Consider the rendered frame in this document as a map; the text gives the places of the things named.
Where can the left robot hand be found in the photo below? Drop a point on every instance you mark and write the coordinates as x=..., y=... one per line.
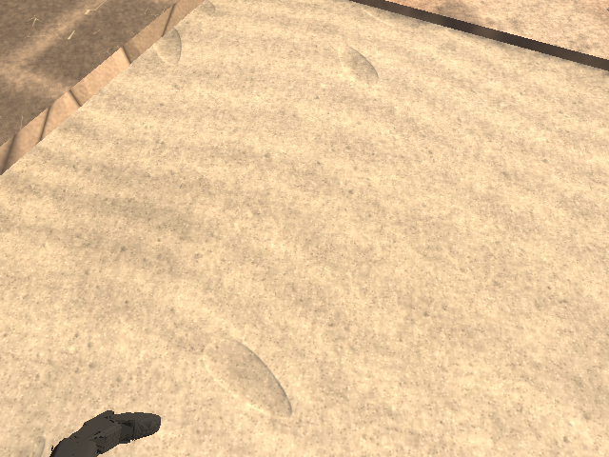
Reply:
x=105, y=431

